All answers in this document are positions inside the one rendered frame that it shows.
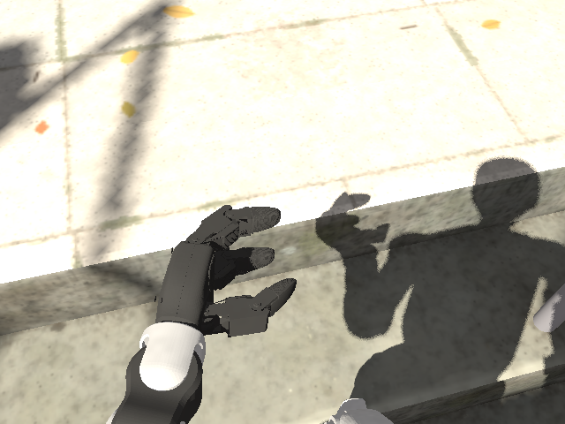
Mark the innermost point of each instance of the stairs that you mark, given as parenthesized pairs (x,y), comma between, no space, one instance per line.
(423,307)

